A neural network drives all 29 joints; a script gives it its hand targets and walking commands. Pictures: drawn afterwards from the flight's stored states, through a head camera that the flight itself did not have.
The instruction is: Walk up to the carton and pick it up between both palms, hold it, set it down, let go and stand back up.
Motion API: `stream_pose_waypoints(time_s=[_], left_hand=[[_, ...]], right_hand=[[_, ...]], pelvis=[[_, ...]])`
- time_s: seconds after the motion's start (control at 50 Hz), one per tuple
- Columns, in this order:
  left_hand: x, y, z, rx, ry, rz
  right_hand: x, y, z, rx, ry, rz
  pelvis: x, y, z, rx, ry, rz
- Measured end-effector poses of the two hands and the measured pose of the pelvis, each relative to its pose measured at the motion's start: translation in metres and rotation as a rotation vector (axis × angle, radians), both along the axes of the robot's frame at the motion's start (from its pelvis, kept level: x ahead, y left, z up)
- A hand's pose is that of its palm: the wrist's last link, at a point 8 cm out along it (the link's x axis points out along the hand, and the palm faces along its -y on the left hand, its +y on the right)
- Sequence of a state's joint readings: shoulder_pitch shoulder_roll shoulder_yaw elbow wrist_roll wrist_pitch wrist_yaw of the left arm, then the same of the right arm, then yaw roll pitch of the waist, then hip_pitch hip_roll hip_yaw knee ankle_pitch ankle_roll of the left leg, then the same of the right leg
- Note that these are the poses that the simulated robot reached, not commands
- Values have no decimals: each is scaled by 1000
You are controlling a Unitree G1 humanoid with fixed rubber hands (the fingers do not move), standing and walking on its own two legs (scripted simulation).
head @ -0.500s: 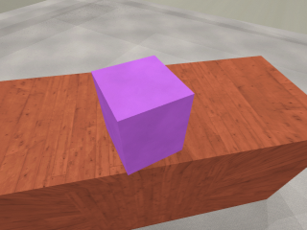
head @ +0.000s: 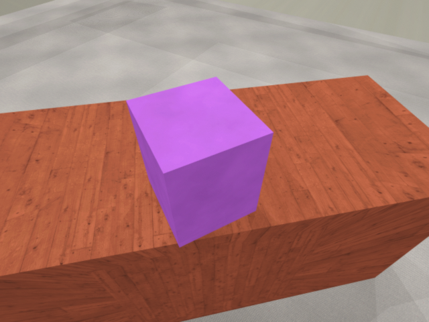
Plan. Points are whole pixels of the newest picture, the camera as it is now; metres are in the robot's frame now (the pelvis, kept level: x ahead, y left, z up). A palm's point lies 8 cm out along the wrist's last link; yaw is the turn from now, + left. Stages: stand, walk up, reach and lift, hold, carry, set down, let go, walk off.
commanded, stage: stand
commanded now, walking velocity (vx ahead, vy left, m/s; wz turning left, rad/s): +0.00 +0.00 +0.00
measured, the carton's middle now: (198, 161) +0.44 +0.04 +0.05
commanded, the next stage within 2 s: none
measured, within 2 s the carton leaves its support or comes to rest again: neither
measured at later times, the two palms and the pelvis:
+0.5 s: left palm out of the picture -0.03 +0.19 -0.15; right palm out of the picture -0.04 -0.18 -0.15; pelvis +0.01 +0.00 +0.00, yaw +0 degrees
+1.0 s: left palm out of the picture -0.02 +0.20 -0.15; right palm out of the picture -0.01 -0.19 -0.15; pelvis +0.02 +0.01 +0.00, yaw +1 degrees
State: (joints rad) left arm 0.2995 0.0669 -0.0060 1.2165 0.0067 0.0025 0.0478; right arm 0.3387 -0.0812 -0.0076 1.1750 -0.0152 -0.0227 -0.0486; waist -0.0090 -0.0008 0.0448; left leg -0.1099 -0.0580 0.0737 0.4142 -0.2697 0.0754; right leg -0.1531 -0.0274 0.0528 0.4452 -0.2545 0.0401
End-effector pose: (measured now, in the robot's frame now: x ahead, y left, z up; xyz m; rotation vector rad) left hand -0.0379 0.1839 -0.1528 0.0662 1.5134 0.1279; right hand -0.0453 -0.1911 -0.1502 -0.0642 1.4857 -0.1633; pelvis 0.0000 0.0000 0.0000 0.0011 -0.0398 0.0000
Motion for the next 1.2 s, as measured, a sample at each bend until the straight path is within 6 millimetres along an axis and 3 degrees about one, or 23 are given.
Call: stream_pose_waypoints(time_s=[0.52, 0.94, 1.2], left_hand=[[6, 1, 0, -9, 14, 10], [20, 12, -1, 13, 4, 12], [23, 8, -1, 12, 4, 8]], right_hand=[[7, 8, 1, 12, 21, 6], [38, 4, 1, -13, -35, 9], [32, 1, 0, -10, -7, 12]], pelvis=[[10, 4, 0, -5, 5, 2], [21, 6, -1, -2, 14, 6], [23, 4, -1, -2, 8, 14]])
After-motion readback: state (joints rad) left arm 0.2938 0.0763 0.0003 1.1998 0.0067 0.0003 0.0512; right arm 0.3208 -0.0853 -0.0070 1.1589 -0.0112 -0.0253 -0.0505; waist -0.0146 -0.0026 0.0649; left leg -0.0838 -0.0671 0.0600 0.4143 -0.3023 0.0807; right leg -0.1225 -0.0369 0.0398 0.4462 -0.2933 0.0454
